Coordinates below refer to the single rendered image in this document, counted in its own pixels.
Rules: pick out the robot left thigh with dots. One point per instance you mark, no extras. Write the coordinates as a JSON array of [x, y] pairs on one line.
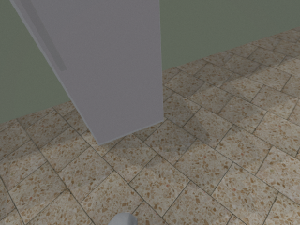
[[123, 218]]

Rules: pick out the handle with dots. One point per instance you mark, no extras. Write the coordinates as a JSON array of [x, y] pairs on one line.
[[37, 22]]

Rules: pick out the fridge door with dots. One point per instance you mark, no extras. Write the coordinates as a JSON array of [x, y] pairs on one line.
[[112, 53]]

